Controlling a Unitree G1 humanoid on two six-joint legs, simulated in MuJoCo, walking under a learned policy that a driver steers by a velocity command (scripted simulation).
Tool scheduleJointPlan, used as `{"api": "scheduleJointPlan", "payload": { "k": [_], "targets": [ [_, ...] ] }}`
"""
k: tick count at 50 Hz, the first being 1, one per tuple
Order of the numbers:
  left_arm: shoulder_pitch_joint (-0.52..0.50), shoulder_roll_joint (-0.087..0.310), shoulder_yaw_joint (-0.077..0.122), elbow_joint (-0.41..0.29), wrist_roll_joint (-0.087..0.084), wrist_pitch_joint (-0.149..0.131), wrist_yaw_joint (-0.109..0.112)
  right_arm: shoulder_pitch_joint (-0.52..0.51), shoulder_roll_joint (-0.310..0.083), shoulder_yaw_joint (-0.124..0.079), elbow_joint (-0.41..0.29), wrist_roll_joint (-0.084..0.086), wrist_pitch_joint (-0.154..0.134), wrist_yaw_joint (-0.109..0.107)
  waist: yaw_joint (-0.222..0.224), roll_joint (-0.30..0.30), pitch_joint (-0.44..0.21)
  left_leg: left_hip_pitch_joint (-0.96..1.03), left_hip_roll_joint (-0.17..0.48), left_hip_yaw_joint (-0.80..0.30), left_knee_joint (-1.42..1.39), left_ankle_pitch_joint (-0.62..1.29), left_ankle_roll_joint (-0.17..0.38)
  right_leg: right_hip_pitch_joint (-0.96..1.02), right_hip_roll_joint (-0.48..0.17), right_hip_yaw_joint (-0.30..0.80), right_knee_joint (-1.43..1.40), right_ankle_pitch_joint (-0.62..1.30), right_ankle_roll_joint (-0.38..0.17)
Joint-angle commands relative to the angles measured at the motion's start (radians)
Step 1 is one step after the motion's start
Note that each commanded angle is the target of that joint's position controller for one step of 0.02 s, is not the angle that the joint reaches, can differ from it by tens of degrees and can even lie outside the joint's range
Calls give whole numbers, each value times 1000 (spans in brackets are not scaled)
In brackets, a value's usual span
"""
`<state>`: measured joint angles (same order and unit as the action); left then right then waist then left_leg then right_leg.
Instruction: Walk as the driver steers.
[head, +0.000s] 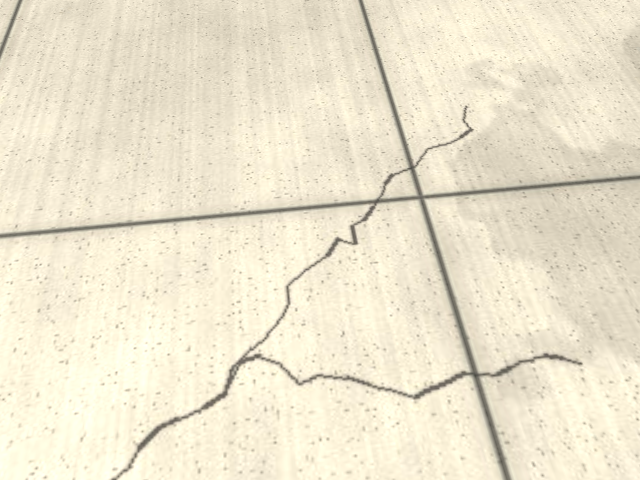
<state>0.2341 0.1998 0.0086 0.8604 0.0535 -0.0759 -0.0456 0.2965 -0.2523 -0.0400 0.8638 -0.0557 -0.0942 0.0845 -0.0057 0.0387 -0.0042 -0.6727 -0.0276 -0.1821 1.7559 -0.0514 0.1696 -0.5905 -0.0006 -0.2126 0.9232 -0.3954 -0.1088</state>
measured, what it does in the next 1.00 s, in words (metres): climbs, turning left: left foot, then right foot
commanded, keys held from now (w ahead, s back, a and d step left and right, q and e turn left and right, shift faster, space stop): w+q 0.28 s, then q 0.34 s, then no key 0.38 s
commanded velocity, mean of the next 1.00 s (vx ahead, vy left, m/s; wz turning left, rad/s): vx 0.25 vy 0.00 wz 0.45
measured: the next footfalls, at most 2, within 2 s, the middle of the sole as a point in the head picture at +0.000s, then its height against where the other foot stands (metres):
left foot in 0.44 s outside the picture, level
right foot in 0.78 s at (372, 442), level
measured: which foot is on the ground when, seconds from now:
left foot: up 0.00-0.42, down 0.44-0.78, up 0.80-1.00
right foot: down 0.00-0.44, up 0.46-0.76, down 0.78-1.00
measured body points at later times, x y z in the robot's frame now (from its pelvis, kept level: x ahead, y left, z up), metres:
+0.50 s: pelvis +0.28 +0.02 +0.04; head +0.29 +0.00 +0.49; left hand +0.26 +0.30 -0.08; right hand +0.46 -0.23 -0.08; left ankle +0.32 +0.11 -0.68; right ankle +0.10 -0.11 -0.59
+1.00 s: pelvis +0.38 +0.00 +0.05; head +0.41 +0.00 +0.50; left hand +0.37 +0.28 -0.06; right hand +0.62 -0.18 -0.07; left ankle +0.32 +0.12 -0.65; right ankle +0.50 -0.08 -0.68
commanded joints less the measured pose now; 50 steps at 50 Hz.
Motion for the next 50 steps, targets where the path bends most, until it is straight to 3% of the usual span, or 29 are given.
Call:
{"api": "scheduleJointPlan", "payload": {
  "k": [1, 2, 3, 5, 8, 11, 15, 18, 21, 22, 23, 24, 25, 26, 27, 28, 29, 31, 33, 34, 36, 38, 39, 40, 41, 42, 43, 47, 50],
  "targets": [
    [-51, -90, -41, 43, 18, -45, 8, 82, 76, 49, -55, 5, 9, 26, -100, -6, -41, -269, 99, -59, 70, 87, 57, 115, -280, 438, -582, 61, -36],
    [-69, -55, -31, 42, 27, -55, 16, 41, 35, 35, -76, 30, 9, 29, -106, -14, -40, -230, 114, -22, -35, 66, 30, 97, -259, 325, -627, 93, 5],
    [-90, -23, -25, 39, 32, -65, 24, -15, -3, 23, -95, 34, 2, 29, -101, -43, -43, -193, 117, 14, -137, 86, 9, 83, -211, 231, -662, 119, 27],
    [-48, 16, -26, 45, 47, -91, 38, -99, -58, -1, -105, 20, -21, 41, -75, -78, -57, -163, 116, 38, -223, 158, -32, 143, -172, 120, -684, 313, 78],
    [117, 113, -8, 82, 58, -83, 43, -208, -54, -15, -131, 42, -37, 33, -2, -103, -62, -264, 68, 49, -464, 143, -81, 441, -204, 66, -680, 692, 98],
    [199, 134, 3, 115, 66, -71, 21, -259, -18, -13, -131, 44, -17, 21, 14, -96, -37, -289, 69, 70, -696, 142, -99, 635, -243, 22, -701, 872, 80],
    [196, 139, 12, 118, 38, -78, 6, -313, -13, -16, -134, 41, 13, 8, -15, -106, 5, -214, 47, 146, -880, 53, -106, 703, -261, -35, -705, 1068, 92],
    [169, 247, 52, 69, -1, -76, 45, -234, -71, -39, -104, 33, 11, 5, -60, -152, -1, 41, -31, 267, -1021, -71, -141, 662, -232, -95, -593, 1354, 162],
    [116, 314, 84, 20, -10, -38, 66, -23, -161, -80, -11, 39, -32, -28, -118, -159, -7, 266, -107, 302, -1295, 64, -99, 657, -219, -82, -325, 1524, 248],
    [145, 260, 67, 41, 26, -28, 47, 132, -171, -94, 58, 29, -48, -56, -159, -71, -103, 595, -84, 197, -1295, 260, -32, 460, -204, -14, -56, 1172, 257],
    [209, 88, 19, 43, 64, -27, 8, 231, -156, -81, 115, -20, -47, -91, -101, 106, -295, 1035, 104, -39, -1103, 797, 181, 92, -75, -2, 325, -53, 310],
    [180, 34, -3, -55, 16, -46, -18, 342, -231, -93, 89, -3, -37, -92, -140, 116, -552, 1320, 339, -426, -1131, 1019, 401, -113, 18, 239, 558, -337, 348],
    [-146, 101, 9, -148, -36, -59, -21, 303, -234, -114, 95, 2, -60, -96, -254, 33, -240, 1149, 348, -396, -1223, 923, 317, -373, 6, 344, 633, -344, 343],
    [-222, 162, 25, -190, -37, -63, 1, 168, -216, -121, 65, 43, -69, -103, -214, 31, -147, 963, 322, -297, -1275, 739, 267, -396, -31, 359, 558, -336, 319],
    [-151, 204, 42, -173, -1, -50, 25, 15, -147, -91, 23, 68, -60, -92, -109, -16, -141, 729, 274, -247, -1339, 657, 240, -248, -68, 354, 444, -269, 265],
    [-65, 168, 38, -156, 22, -40, 49, -102, -96, -59, -8, 71, -50, -70, 5, -25, -107, 427, 221, -193, -1413, 597, 216, -27, -97, 339, 305, -206, 196],
    [2, 160, 39, -145, 24, -34, 67, -164, -104, -52, -51, 60, -38, -48, 75, -15, -66, 191, 178, -166, -1462, 549, 196, 152, -83, 302, 258, -178, 173],
    [104, 132, 32, -109, -18, -22, 56, -208, -216, -82, -96, 41, -48, -31, 124, -49, -82, 32, 76, -57, -1466, 531, 134, 347, -42, 175, 75, -18, 188],
    [44, 116, 19, -95, -46, 5, 29, -129, -231, -96, -93, 31, -60, -25, 50, -23, -89, 118, 79, -72, -1465, 458, 100, 341, -30, 174, -67, 134, 214],
    [-112, 162, 44, -144, -111, 16, 99, -68, -204, -91, -69, 89, 13, -76, 7, -42, -10, 201, 96, -122, -1393, 434, 62, 228, -7, 230, -197, 184, 202],
    [-89, 145, 34, -144, -97, 19, 126, -15, -169, -73, -69, 93, 69, -117, 18, 58, -104, 321, 105, -145, -1329, 319, 19, 261, 19, 255, -348, 284, 189],
    [-51, 184, 57, -125, -60, 15, 119, -24, -105, -58, -93, 84, 88, -130, 38, 48, -136, 278, 42, -127, -1227, 7, -63, 396, -44, 277, -479, 461, 138],
    [-31, 229, 65, -136, -33, 20, 120, 17, -22, -36, -95, 61, 86, -130, 23, -115, -169, 167, -53, -29, -1021, -320, -121, 510, -251, 473, -515, 659, 60],
    [-30, 265, 72, -142, -8, 34, 113, 99, -15, -34, -115, 59, 76, -132, -22, -340, -188, 59, -132, 54, -837, -624, -172, 535, -433, 710, -565, 813, -116],
    [-63, 236, 72, -156, -20, 37, 109, 128, -81, -45, -111, 61, 75, -127, -31, -347, -230, 35, -54, 40, -656, -606, -201, 516, -460, 823, -601, 594, -196],
    [-105, 185, 65, -171, -33, 38, 107, 78, -125, -57, -102, 72, 85, -127, -12, -237, -186, 8, -28, 50, -571, -540, -214, 481, -390, 730, -591, 462, -167],
    [-144, 164, 60, -171, -39, 41, 103, 38, -125, -61, -95, 69, 101, -132, -13, -161, -151, 9, -6, 61, -550, -483, -225, 433, -324, 626, -578, 399, -122],
    [-178, 141, 55, -133, -38, 58, 93, -21, -15, -24, -115, 57, 113, -132, -23, -174, -122, 248, 21, 158, -861, -383, -243, 268, -174, 374, -568, 536, -63],
    [-117, 147, 58, -93, -53, 63, 89, -28, -24, -20, -108, 62, 106, -124, -7, -216, -154, 391, 13, 174, -1152, -239, -236, 320, -187, 384, -530, 504, -84]
  ]
}}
